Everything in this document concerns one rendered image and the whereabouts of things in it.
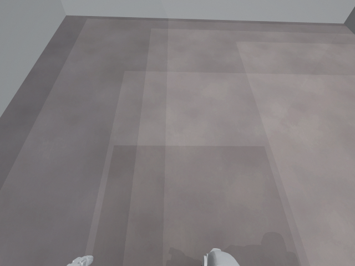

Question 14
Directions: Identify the right robot thigh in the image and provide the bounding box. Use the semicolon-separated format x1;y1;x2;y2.
202;250;240;266

